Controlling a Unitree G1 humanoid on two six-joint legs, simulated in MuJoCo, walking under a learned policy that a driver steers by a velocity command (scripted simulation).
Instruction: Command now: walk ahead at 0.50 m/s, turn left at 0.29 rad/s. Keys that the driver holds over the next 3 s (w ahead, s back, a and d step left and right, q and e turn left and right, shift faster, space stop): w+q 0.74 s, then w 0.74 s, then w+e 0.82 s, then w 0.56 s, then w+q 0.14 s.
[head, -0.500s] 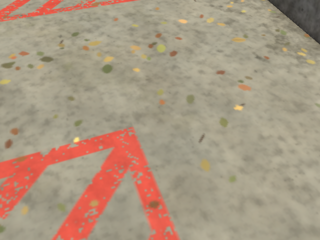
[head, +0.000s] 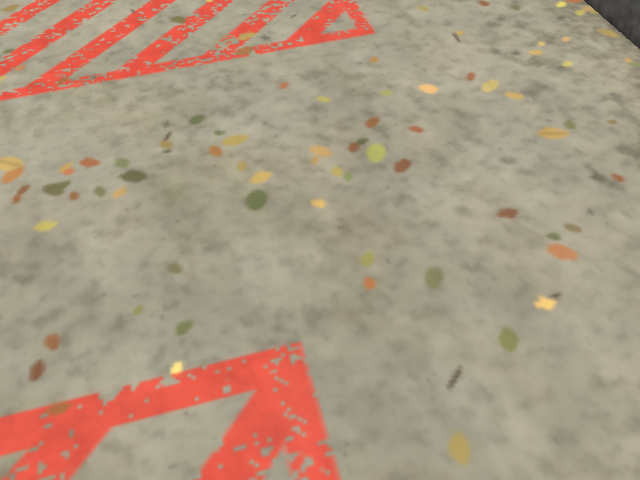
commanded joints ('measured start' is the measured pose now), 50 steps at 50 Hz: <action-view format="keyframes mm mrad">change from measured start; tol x32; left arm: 1 -67 134 33 -52 1 -28 12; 50 -32 154 35 -31 -20 -21 13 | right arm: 1 11 -35 -10 -54 -2 -4 3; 50 -37 -9 -5 -170 -17 -5 1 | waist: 1 -26 -108 19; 17 -148 106 -406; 37 -9 71 -54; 40 22 -392 -319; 50 2 -138 5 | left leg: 1 -33 16 -47 -122 175 -5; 14 361 -167 169 -483 56 162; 17 1088 234 -758 -700 -156 437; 25 421 46 -240 -812 317 328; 36 481 31 -357 -630 54 199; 41 -142 -131 -137 251 -343 35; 50 -21 0 1 -138 -9 15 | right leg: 1 -9 -266 104 -173 248 -144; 9 210 -324 -17 -125 333 -97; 14 195 -287 -111 363 911 -20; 15 -42 -246 -114 659 641 20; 16 -511 -25 -35 1013 -337 84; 17 -626 -23 172 1112 -403 71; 37 -137 -63 141 152 111 56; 40 467 -481 908 13 -330 -215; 50 13 -277 289 -145 125 -162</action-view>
